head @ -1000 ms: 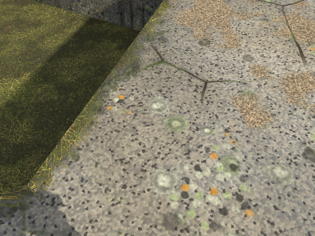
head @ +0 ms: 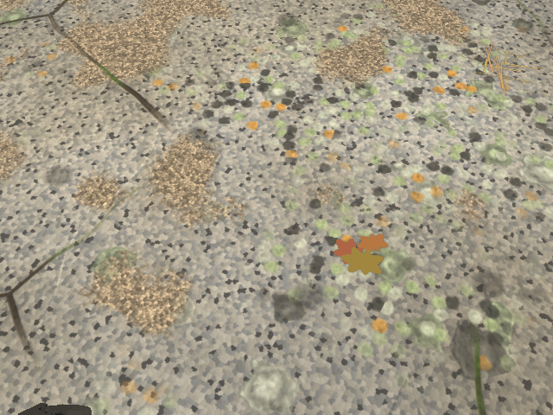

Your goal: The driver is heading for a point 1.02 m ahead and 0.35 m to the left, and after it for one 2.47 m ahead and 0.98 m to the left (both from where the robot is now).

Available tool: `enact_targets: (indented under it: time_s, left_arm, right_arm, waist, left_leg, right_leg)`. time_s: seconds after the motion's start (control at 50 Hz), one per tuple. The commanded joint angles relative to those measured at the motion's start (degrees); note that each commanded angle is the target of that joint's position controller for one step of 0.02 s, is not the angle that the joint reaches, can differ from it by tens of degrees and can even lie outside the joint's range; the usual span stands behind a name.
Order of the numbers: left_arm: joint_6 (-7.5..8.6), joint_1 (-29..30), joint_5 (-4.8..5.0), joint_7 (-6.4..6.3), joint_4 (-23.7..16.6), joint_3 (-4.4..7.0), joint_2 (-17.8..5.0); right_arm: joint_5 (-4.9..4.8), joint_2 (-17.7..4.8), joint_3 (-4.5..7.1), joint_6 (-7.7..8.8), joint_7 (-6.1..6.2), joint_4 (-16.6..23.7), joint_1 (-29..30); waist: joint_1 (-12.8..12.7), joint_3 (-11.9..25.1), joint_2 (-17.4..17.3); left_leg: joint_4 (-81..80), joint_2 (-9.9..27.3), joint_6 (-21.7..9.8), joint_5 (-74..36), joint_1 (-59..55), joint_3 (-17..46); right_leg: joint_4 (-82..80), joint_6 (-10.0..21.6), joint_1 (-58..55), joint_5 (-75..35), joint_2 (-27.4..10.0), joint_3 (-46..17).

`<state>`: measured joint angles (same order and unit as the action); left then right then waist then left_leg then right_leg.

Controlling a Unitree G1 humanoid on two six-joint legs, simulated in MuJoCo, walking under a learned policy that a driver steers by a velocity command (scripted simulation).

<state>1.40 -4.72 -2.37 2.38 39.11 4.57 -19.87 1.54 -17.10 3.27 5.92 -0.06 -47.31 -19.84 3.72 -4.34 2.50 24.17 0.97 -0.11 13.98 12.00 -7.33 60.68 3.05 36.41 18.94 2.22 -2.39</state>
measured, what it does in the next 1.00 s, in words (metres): walks ahead, turning left: right foot, then left foot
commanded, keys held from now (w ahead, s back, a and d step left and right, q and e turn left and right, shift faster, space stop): q+shift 0.10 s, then w+q+shift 0.64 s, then w+e+shift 0.26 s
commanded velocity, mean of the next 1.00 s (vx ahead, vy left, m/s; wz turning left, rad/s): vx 0.75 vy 0.00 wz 0.51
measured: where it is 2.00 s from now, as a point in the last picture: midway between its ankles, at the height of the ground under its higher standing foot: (51, 130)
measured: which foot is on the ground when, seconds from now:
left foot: down 0.00-0.14, up 0.16-0.72, down 0.74-1.00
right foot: up 0.00-0.12, down 0.14-0.74, up 0.76-1.00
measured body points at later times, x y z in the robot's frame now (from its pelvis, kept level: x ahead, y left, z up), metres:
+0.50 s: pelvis +0.25 +0.02 +0.01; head +0.25 +0.02 +0.46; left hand +0.18 +0.30 -0.12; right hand +0.49 -0.20 -0.08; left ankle +0.31 +0.18 -0.64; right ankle +0.22 -0.10 -0.74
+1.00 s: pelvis +0.56 +0.30 -0.01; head +0.57 +0.31 +0.44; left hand +0.52 +0.57 -0.13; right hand +0.72 +0.08 -0.13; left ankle +0.48 +0.27 -0.74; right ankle +0.74 +0.21 -0.65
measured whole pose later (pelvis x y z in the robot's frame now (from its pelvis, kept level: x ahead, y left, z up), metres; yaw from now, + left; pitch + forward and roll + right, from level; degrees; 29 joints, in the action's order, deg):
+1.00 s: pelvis +0.56 +0.30 -0.01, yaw +34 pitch +0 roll +1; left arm 2.0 -11.9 -0.1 2.4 46.0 1.5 -14.4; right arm 1.3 -14.6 3.0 5.5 -1.4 -49.2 -23.3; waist 1.2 -1.5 1.7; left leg 18.3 -7.9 -7.7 17.4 0.6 -6.9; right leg 65.5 3.4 42.2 5.2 -6.6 -3.1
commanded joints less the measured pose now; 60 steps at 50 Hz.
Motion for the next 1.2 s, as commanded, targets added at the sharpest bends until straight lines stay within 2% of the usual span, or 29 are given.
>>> enact_targets:
  time_s: [0.02, 0.1, 0.14, 0.16, 0.18, 0.2, 0.22, 0.3, 0.36, 0.48, 0.62, 0.66, 0.7, 0.72, 0.74, 0.76, 0.78, 0.8, 0.82, 0.84, 0.86, 0.9, 0.94, 1.0, 1.06, 1.12, 1.16, 1.18, 1.2]
  left_arm:
    - [0.38, -8.2, 0.10, 1.27, -1.4, -2.95, 4.4]
    - [1.14, -5.4, -0.61, 0.33, -0.7, -3.04, 1.2]
    - [2.21, -10.2, -1.82, -0.86, 0.2, -1.78, -3.2]
    - [2.38, -15.4, -2.38, -1.56, -0.6, -0.87, -8.3]
    - [1.14, -17.3, -0.69, -2.25, -1.2, 0.29, -11.3]
    - [0.61, -14.3, 0.92, -2.71, -1.7, -0.18, -7.8]
    - [0.97, -10.5, 1.37, -3.00, -1.7, -1.03, -5.3]
    - [3.56, -8.5, 1.08, -3.11, -0.1, -1.49, -0.8]
    - [5.03, -11.1, 1.49, -2.84, 1.8, -0.82, -0.9]
    - [5.80, -15.6, 0.64, -2.81, 5.1, 0.10, -2.3]
    - [5.16, -20.8, -0.24, -3.44, 9.1, 0.68, -4.3]
    - [4.26, -19.9, -0.19, -3.44, 9.5, 0.71, -5.6]
    - [2.66, -19.1, -0.20, -3.41, 9.6, 1.40, -9.3]
    - [1.81, -17.7, 0.33, -2.98, 8.7, 1.94, -11.2]
    - [1.96, -16.8, 0.04, -2.61, 7.7, 1.54, -10.1]
    - [3.15, -17.0, 1.05, -1.40, 2.6, -0.63, 0.1]
    - [4.90, -12.2, 0.98, -1.48, -0.4, -1.22, -2.2]
    - [5.44, -6.9, 2.15, -1.90, -0.5, -1.22, -2.8]
    - [5.58, -9.4, 2.74, -2.36, 1.2, -1.83, -1.5]
    - [5.03, -9.4, 1.73, -2.17, 2.1, -2.20, -0.5]
    - [3.85, -12.8, 1.12, -1.68, 3.9, -2.40, 0.3]
    - [1.34, -15.1, 1.32, -0.50, 6.1, -2.31, 1.0]
    - [0.28, -11.2, 2.13, 0.10, 6.0, -2.13, 1.7]
    - [0.77, -4.1, 2.81, 0.45, 4.4, -2.56, 2.6]
    - [1.71, 1.3, 2.42, 1.22, 3.0, -3.34, 3.1]
    - [1.58, -1.4, 2.37, 1.57, 3.9, -3.60, 2.1]
    - [0.63, -11.0, 2.31, 1.11, 6.8, -2.31, -1.8]
    - [0.21, -21.1, 2.23, 0.78, 9.5, -1.01, -4.7]
    - [-0.16, -35.4, 2.22, 0.09, 13.4, 0.71, -7.4]
  right_arm:
    - [-1.00, -4.2, -0.22, 1.00, -1.21, 3.4, 7.2]
    - [-2.22, -7.7, 0.82, -0.57, -1.42, 1.0, 2.3]
    - [-1.28, -7.8, 0.82, -1.08, -1.45, 0.9, -1.5]
    - [-0.53, -3.6, -0.09, -1.64, -1.52, 2.7, -5.8]
    - [-1.58, -1.6, -0.42, -2.88, -0.89, 3.6, -10.8]
    - [-0.52, -5.9, 0.67, -4.05, -0.86, 3.2, -6.3]
    - [-0.25, -6.7, 1.41, -4.37, -1.50, 4.3, -2.6]
    - [-0.04, -2.4, 1.23, -5.34, -3.11, 3.9, -1.9]
    - [0.02, -1.6, 1.41, -6.18, -3.74, 6.2, 3.6]
    - [0.22, -2.0, 1.47, -7.45, -4.89, 9.5, 12.0]
    - [0.27, -2.0, 0.03, -6.64, -6.51, 14.1, 25.1]
    - [-0.18, -1.9, -0.29, -6.54, -5.80, 14.0, 23.5]
    - [-1.00, -4.2, 0.83, -6.16, -4.30, 11.6, 13.1]
    - [-1.32, -6.6, 2.25, -5.44, -3.45, 8.6, 2.0]
    - [-0.60, -10.8, 4.45, -5.23, -2.26, 4.1, -10.1]
    - [-0.36, -18.7, 6.22, -6.12, -1.51, 4.5, -3.4]
    - [-0.06, -19.2, 6.33, -6.33, -1.35, 6.8, -7.0]
    - [0.68, -16.6, 5.75, -5.93, -0.66, 4.9, -6.7]
    - [0.94, -13.4, 4.94, -4.89, -0.13, 3.9, -5.3]
    - [1.12, -9.8, 3.73, -3.64, -0.06, 3.7, -2.1]
    - [1.14, -7.4, 2.75, -2.62, -0.08, 4.1, 0.7]
    - [0.15, -4.4, 1.59, -0.69, -0.49, 3.1, 1.2]
    - [-0.36, -4.2, 1.40, 0.61, -0.99, 1.5, -1.3]
    - [-0.62, -2.9, 0.66, 1.48, -1.53, 0.4, -3.6]
    - [-0.95, -1.9, -0.57, 1.94, -0.57, -0.7, -4.9]
    - [-0.93, -5.2, -0.50, 2.12, 1.47, -1.1, -3.4]
    - [-0.39, -8.5, 0.40, 0.81, 3.50, -0.5, -0.9]
    - [0.19, -10.0, 0.93, -0.23, 4.10, 0.5, 2.4]
    - [0.73, -11.6, 1.62, -1.23, 4.31, 2.4, 9.0]
  waist:
    - [-7.5, 6.9, -10.8]
    - [-6.9, 5.6, -6.0]
    - [-8.7, 9.6, -1.3]
    - [-9.1, 15.9, 9.8]
    - [-8.9, 22.2, 16.6]
    - [-9.6, 16.1, 9.7]
    - [-7.5, 8.9, 8.1]
    - [-3.2, 5.3, 4.6]
    - [-3.2, 3.9, 1.7]
    - [-3.7, -0.1, 0.7]
    - [-7.5, -7.1, -0.3]
    - [-5.4, -5.1, 0.7]
    - [0.6, 2.6, 3.0]
    - [5.9, 8.8, 2.9]
    - [10.5, 15.2, -0.4]
    - [2.1, 15.4, -21.0]
    - [4.7, 23.8, -11.3]
    - [5.1, 16.7, -4.8]
    - [1.5, 9.8, -0.9]
    - [-0.9, 8.3, 2.0]
    - [-3.5, 6.7, 1.2]
    - [-5.4, 3.7, -1.1]
    - [-4.3, -0.8, -2.2]
    - [-2.5, -3.8, -4.5]
    - [-1.9, -3.6, -4.4]
    - [-5.1, 0.6, -7.4]
    - [-11.0, 6.0, -9.8]
    - [-16.4, 9.8, -10.0]
    - [-24.3, 13.0, -9.0]
  left_leg:
    - [-8.8, 8.4, -7.6, -43.1, 5.7, 6.1]
    - [-3.4, 7.3, -4.8, -33.8, 3.9, 10.2]
    - [8.6, 4.3, -4.4, -17.7, 7.2, 10.5]
    - [24.3, 0.1, -3.7, 10.0, 13.8, 6.7]
    - [39.5, -3.0, -4.2, 22.8, 23.8, 6.5]
    - [44.9, -1.2, -4.9, 18.7, 28.6, 9.1]
    - [45.6, 0.0, -5.0, 13.9, 30.6, 9.2]
    - [44.5, 4.6, -3.0, 2.4, 27.0, 9.5]
    - [45.1, 6.0, -2.2, -2.7, 32.9, 9.8]
    - [42.8, 7.1, -1.6, -11.4, 41.3, 10.1]
    - [25.9, 6.8, -7.1, -9.2, 39.0, 0.8]
    - [21.2, 3.1, -10.0, -3.6, 30.8, -3.6]
    - [21.1, -4.1, -12.5, 4.4, 15.8, -6.8]
    - [19.2, -7.5, -13.8, 5.8, 1.5, -6.3]
    - [15.6, -7.6, -15.0, 8.3, -18.3, 0.8]
    - [1.3, 9.6, -20.5, 23.8, -34.4, 36.5]
    - [-8.8, 15.7, -21.6, 24.0, -36.7, 53.1]
    - [-10.0, 16.5, -19.0, 14.5, -32.4, 46.6]
    - [-8.5, 16.0, -16.9, 5.7, -21.8, 39.4]
    - [-8.0, 13.4, -14.6, 3.8, -13.9, 33.1]
    - [-9.3, 11.8, -12.9, 1.8, -7.1, 28.1]
    - [-13.3, 9.7, -10.0, 0.0, -1.2, 21.3]
    - [-15.7, 7.7, -5.5, -10.6, -1.3, 13.6]
    - [-17.7, 4.1, -1.4, -29.1, -3.5, 2.4]
    - [-19.3, 3.3, 0.7, -45.3, -8.3, -3.6]
    - [-14.2, 5.9, 2.7, -72.5, -15.6, -6.9]
    - [-1.6, 8.1, 3.4, -87.3, -19.2, -7.1]
    - [11.0, 9.0, 3.3, -90.2, -16.7, -6.4]
    - [31.9, 9.0, 2.6, -84.8, -8.3, -5.0]
  right_leg:
    - [-18.3, -0.4, -16.1, -12.7, -0.6, 1.2]
    - [-30.4, -0.2, -25.8, -24.4, -0.1, 1.5]
    - [-30.4, 0.5, -35.5, -17.4, -4.0, -0.6]
    - [-32.0, 2.8, -43.7, -12.5, -20.0, -16.1]
    - [-39.9, 8.4, -48.1, 8.7, -28.8, -33.5]
    - [-46.7, 7.9, -41.6, 29.2, -25.7, -35.3]
    - [-48.9, 6.1, -35.8, 28.6, -22.9, -30.0]
    - [-53.0, 4.3, -28.8, 9.2, -18.6, -13.4]
    - [-55.5, 4.7, -31.1, 4.9, -19.2, -6.6]
    - [-56.7, 3.8, -34.5, 2.2, -20.5, 4.6]
    - [-57.3, 1.7, -43.1, -8.7, -19.7, 17.9]
    - [-50.3, 0.8, -45.0, -35.2, -18.8, 22.2]
    - [-33.3, 1.0, -45.5, -67.7, -20.2, 22.9]
    - [-17.9, 1.3, -40.1, -70.9, -20.7, 21.9]
    - [1.6, -0.6, -26.3, -56.9, -18.6, 20.7]
    - [25.1, -4.9, 5.2, 5.0, -5.1, 16.8]
    - [31.6, -4.3, 10.1, 4.6, -3.6, 2.9]
    - [30.9, -3.0, 13.4, -0.5, -6.4, 1.7]
    - [26.7, -2.0, 10.5, -3.3, -9.3, 2.0]
    - [22.1, -1.1, 6.2, -4.1, -11.5, 0.3]
    - [19.7, -0.6, 1.2, -5.7, -12.2, -0.8]
    - [15.3, -0.3, -1.6, -7.1, -12.4, -2.5]
    - [10.5, 0.1, 2.9, -11.0, -10.7, -3.0]
    - [-1.0, 1.3, 5.3, -20.4, -7.3, 1.5]
    - [-12.5, 3.1, 3.2, -27.5, -4.3, 9.3]
    - [-20.7, 5.2, -5.7, -30.1, 0.3, 14.5]
    - [-21.1, 6.1, -16.0, -25.1, 4.3, 15.8]
    - [-20.7, 7.6, -25.9, -21.2, 5.6, 14.6]
    - [-22.9, 11.6, -38.4, -17.6, 2.8, 8.5]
